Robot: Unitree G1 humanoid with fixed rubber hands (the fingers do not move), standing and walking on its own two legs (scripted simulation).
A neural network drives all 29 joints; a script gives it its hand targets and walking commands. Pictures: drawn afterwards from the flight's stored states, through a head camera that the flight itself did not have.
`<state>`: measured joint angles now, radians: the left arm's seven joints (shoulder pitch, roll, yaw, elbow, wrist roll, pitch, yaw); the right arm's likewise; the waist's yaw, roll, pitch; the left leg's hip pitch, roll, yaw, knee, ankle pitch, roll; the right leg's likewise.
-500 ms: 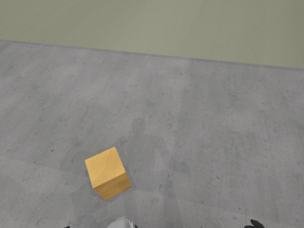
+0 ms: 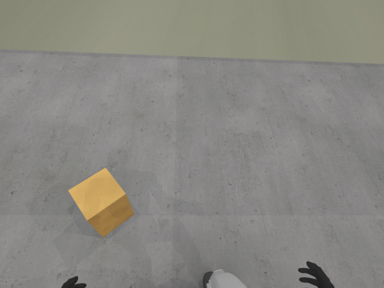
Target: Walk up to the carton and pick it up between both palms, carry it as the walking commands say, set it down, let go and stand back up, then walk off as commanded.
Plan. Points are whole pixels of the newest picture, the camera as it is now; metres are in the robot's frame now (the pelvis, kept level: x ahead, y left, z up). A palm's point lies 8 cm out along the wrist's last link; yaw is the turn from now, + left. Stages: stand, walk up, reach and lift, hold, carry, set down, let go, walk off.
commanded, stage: walk off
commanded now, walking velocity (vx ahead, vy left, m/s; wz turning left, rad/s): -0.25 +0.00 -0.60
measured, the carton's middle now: (104, 203) +0.54 +0.41 -0.64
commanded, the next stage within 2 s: none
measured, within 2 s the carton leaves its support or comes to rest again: neither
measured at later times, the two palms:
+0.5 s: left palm out of the picture +0.03 +0.23 -0.10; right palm out of the picture -0.16 -0.30 -0.13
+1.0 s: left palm out of the picture -0.04 +0.28 -0.13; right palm out of the picture -0.34 -0.19 -0.08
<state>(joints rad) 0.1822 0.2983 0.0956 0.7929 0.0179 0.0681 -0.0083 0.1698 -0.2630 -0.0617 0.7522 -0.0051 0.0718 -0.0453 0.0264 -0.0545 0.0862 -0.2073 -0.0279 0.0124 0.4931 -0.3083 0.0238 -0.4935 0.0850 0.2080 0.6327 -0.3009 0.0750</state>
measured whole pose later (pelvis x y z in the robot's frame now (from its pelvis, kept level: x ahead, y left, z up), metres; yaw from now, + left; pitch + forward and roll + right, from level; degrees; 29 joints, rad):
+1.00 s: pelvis -0.27 +0.10 +0.00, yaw -36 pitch +0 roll -1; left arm 0.19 0.31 0.10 0.79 0.02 0.08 -0.02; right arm 0.20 -0.26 -0.05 0.74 -0.02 0.08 -0.03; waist 0.02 -0.06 0.08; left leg -0.21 0.02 0.05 0.51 -0.30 0.03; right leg -0.59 0.12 0.15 1.01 -0.42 0.07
